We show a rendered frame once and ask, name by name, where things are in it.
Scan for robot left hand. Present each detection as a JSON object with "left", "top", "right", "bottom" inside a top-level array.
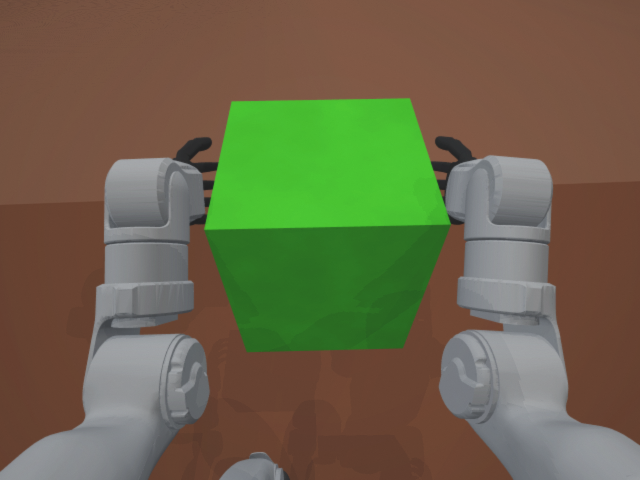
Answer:
[{"left": 172, "top": 137, "right": 219, "bottom": 226}]

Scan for robot left upper arm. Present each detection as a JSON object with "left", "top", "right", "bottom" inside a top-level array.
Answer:
[{"left": 0, "top": 334, "right": 210, "bottom": 480}]

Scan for robot right hand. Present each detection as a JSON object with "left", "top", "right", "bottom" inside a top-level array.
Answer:
[{"left": 431, "top": 136, "right": 476, "bottom": 225}]

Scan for robot left shin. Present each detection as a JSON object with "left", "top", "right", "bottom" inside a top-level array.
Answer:
[{"left": 249, "top": 452, "right": 274, "bottom": 464}]

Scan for robot right upper arm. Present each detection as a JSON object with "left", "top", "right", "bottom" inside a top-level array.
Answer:
[{"left": 439, "top": 330, "right": 640, "bottom": 480}]

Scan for robot left thigh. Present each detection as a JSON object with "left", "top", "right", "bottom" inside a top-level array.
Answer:
[{"left": 219, "top": 458, "right": 284, "bottom": 480}]

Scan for robot right forearm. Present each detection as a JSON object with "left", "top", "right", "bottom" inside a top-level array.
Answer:
[{"left": 445, "top": 155, "right": 568, "bottom": 403}]

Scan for robot left forearm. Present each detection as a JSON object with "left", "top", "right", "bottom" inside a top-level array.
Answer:
[{"left": 83, "top": 158, "right": 205, "bottom": 412}]

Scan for carton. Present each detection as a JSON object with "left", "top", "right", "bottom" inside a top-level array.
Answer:
[{"left": 204, "top": 98, "right": 451, "bottom": 352}]

